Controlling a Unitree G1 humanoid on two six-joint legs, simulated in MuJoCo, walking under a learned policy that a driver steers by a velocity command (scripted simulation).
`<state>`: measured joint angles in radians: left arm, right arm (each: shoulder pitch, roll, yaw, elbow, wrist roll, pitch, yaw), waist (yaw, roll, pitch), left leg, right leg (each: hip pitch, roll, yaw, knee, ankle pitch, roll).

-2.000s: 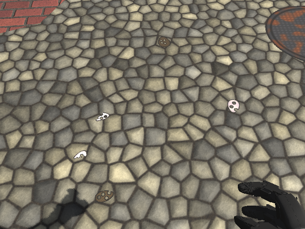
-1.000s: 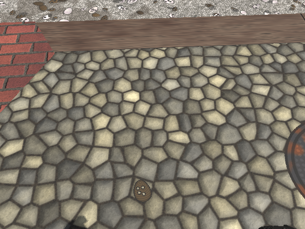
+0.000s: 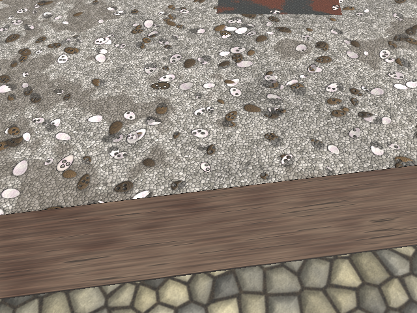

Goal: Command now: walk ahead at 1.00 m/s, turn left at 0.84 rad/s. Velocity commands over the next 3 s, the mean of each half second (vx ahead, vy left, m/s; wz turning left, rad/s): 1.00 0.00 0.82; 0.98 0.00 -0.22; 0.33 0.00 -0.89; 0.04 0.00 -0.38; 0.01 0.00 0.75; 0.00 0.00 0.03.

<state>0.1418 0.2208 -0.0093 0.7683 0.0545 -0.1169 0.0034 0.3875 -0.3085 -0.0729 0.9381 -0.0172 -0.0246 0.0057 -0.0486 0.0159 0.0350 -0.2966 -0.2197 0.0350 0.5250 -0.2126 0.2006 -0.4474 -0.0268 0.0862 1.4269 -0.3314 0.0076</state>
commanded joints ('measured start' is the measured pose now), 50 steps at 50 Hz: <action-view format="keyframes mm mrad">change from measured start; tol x32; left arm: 1 27 111 7 -104 30 34 -12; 10 -274 110 -13 -255 -25 30 -19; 15 408 350 92 -113 18 11 43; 37 443 118 41 9 -79 22 -12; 50 42 88 78 -49 -27 88 -73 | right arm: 1 -10 -92 -12 -75 14 -48 -9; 31 -436 -34 68 -415 -17 -14 85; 36 108 -252 -21 -259 -61 -32 8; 50 -84 -28 12 -107 18 -140 -20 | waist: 1 103 -127 57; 14 225 29 -298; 16 116 -451 -521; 19 120 -47 -133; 31 44 -63 105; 37 -75 248 -516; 50 117 -18 100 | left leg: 1 -22 285 -499 -364 -59 158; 13 176 206 -426 116 727 -42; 15 -204 97 -286 719 -70 -62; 17 -502 178 -167 941 -170 -69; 34 104 149 39 108 26 -35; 37 794 670 -783 -120 -463 18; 42 155 492 -252 -301 7 -48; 50 78 360 206 -252 382 -122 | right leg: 1 -208 -85 -14 -178 -20 37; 13 375 52 -63 -938 244 -11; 16 924 -490 848 -1134 -377 -171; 30 199 -197 -145 -1449 416 -138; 34 412 -222 -165 -1006 1162 -124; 37 -197 37 -39 25 -138 -92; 50 -154 -66 -137 -687 733 -113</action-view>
